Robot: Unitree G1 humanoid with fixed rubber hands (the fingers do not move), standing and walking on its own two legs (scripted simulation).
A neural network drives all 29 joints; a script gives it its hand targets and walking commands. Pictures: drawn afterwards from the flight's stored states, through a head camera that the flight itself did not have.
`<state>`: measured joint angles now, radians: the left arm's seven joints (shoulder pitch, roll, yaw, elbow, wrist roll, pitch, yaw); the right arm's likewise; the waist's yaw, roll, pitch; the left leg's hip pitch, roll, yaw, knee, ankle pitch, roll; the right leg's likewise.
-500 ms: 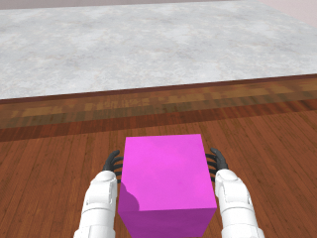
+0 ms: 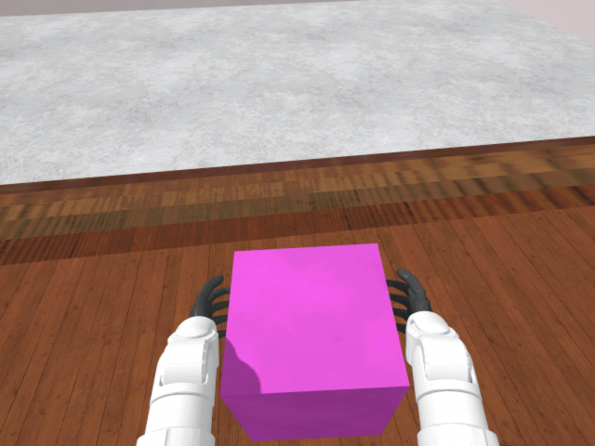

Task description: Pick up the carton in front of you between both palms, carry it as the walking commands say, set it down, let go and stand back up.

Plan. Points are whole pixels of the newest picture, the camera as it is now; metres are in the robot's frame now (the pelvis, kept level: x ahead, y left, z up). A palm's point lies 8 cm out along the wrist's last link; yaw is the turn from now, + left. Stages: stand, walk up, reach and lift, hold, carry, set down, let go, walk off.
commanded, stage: reach and lift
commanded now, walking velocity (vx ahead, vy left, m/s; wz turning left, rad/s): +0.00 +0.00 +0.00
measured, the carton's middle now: (311, 347) +0.30 +0.00 -0.05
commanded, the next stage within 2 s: hold in 0.32 s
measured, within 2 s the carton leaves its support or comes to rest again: neither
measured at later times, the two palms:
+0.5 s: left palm (200, 323) +0.29 +0.15 +0.04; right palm (422, 317) +0.29 -0.15 +0.05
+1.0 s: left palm (199, 325) +0.28 +0.15 +0.05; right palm (425, 319) +0.28 -0.15 +0.05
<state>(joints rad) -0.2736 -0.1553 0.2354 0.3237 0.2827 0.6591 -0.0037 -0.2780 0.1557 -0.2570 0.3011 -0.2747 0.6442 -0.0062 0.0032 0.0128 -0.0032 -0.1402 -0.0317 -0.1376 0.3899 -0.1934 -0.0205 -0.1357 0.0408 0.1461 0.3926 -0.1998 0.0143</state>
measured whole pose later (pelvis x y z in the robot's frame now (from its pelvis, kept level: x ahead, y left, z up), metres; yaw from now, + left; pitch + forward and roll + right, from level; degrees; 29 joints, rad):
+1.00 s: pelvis -0.01 +0.00 +0.00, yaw +0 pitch -5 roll +0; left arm -0.29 -0.16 0.23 0.24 0.28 0.77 -0.01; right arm -0.30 0.16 -0.25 0.24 -0.28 0.75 0.00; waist 0.00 0.01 -0.01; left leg -0.13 -0.02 -0.11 0.43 -0.23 -0.02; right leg -0.13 0.04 0.12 0.44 -0.22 0.01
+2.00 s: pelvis +0.44 -0.01 +0.00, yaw +3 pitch +5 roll +1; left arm 0.06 -0.13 0.03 -0.52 -0.01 1.13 0.17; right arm 0.10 0.14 -0.05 -0.54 0.01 1.08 -0.16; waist 0.06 -0.02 -0.14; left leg -0.58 0.07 0.17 0.61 -0.18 0.00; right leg -0.05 -0.04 -0.23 0.30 -0.33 -0.02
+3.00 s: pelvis +1.03 -0.05 -0.02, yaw -1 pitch +7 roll +1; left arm -0.47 -0.14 0.25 -0.09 -0.01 0.91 0.18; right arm -0.46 0.12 -0.28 -0.11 -0.01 0.89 -0.22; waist 0.06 0.01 0.06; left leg -0.61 0.00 0.11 0.64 -0.12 0.07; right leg -0.22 0.03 -0.16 0.56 -0.45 -0.10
